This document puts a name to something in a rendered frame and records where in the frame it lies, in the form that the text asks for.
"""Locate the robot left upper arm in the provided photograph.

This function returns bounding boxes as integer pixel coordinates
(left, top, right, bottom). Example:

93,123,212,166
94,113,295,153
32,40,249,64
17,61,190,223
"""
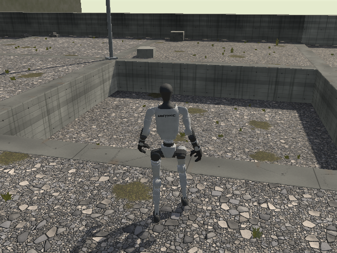
142,107,156,136

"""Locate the right robot hand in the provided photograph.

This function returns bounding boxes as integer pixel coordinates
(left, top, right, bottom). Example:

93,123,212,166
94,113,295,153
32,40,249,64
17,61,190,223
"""
190,148,202,162

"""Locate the robot head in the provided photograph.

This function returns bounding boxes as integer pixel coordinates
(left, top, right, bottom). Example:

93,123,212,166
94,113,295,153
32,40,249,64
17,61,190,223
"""
158,83,176,109

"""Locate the humanoid robot torso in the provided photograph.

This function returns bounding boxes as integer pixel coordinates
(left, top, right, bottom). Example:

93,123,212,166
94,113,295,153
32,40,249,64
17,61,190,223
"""
155,104,179,158

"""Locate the right robot forearm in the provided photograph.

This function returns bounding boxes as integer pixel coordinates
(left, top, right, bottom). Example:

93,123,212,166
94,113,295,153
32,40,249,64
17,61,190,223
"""
188,127,200,151

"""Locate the left robot forearm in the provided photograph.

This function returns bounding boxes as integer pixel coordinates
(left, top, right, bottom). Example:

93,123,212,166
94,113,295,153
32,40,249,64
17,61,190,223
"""
138,128,147,145

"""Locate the left robot hand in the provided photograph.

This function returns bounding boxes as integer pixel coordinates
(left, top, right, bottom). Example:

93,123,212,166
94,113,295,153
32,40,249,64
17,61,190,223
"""
138,143,150,153

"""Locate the robot right upper arm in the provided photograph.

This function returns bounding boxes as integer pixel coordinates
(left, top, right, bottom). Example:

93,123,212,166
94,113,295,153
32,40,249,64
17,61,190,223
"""
178,106,193,136

